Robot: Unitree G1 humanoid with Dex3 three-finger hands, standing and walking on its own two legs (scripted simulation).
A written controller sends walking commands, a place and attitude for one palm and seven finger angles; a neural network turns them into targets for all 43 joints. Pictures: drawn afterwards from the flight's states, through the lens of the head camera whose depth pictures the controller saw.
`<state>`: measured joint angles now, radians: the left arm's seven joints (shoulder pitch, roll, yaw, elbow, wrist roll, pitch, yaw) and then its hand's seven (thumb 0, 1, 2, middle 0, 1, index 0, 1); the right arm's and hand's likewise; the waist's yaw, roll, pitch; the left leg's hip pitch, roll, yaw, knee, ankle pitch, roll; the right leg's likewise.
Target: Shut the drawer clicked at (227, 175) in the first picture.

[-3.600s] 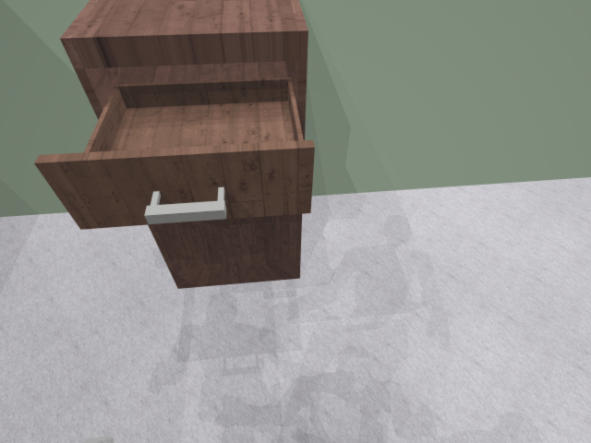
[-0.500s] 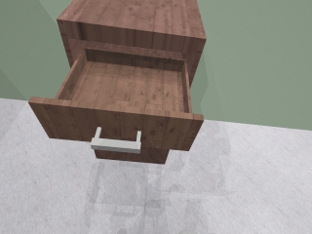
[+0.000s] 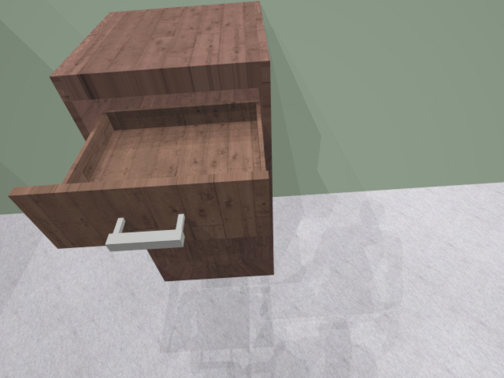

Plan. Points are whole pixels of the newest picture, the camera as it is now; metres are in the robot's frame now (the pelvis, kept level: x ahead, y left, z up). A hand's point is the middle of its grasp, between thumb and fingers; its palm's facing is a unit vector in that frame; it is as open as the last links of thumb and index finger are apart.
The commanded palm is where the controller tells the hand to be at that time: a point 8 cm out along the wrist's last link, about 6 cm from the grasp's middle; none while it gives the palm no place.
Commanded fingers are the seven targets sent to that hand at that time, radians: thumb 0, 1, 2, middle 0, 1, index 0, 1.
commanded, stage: come to a stop and stand still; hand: left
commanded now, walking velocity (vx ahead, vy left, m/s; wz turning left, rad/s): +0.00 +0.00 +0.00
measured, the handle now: (148, 230) +0.36 +0.19 +0.05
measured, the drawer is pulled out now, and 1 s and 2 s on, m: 0.30 0.30 0.30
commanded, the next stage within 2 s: look again from close up in 1.08 s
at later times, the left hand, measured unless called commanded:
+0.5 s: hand out of the picture +0.03 +0.13 -0.15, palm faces +0.03 -0.98 -0.20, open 7.4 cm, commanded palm none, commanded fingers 0.00 0.90 0.90 -0.20 -0.30 -0.20 -0.30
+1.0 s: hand out of the picture +0.05 +0.14 -0.15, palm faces +0.05 -0.98 -0.21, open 7.4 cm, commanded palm none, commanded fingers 0.00 0.90 0.90 -0.20 -0.30 -0.20 -0.30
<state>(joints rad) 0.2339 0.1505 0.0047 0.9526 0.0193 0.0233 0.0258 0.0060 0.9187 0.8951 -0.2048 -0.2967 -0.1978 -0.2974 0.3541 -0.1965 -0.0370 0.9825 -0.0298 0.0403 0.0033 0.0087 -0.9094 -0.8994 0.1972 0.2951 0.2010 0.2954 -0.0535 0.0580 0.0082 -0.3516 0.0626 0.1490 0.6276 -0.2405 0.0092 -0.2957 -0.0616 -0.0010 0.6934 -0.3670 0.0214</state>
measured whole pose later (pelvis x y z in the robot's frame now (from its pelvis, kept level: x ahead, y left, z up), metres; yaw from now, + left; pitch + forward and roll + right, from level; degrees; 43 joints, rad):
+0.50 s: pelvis +0.03 -0.03 +0.02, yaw +0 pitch -1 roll +1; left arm 0.30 0.12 -0.01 1.11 0.01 -0.02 0.03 0.01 0.92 0.90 -0.20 -0.30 -0.20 -0.30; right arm 0.26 -0.16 -0.01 1.11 -0.01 0.00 -0.02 0.01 -0.91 -0.90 0.20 0.30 0.20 0.30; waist 0.00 0.03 0.04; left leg -0.23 0.09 0.12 0.45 -0.19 -0.05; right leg -0.17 -0.01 -0.03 0.51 -0.32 -0.02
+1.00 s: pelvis +0.06 -0.03 +0.02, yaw +1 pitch -1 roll +1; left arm 0.29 0.15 0.01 1.13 0.01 -0.03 0.03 0.01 0.91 0.90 -0.20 -0.30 -0.20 -0.30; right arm 0.25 -0.16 0.00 1.15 -0.01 -0.01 -0.03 0.01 -0.92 -0.90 0.20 0.30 0.20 0.30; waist 0.01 0.00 0.04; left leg -0.18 0.08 0.11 0.43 -0.21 -0.05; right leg -0.10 -0.02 -0.04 0.46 -0.34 -0.01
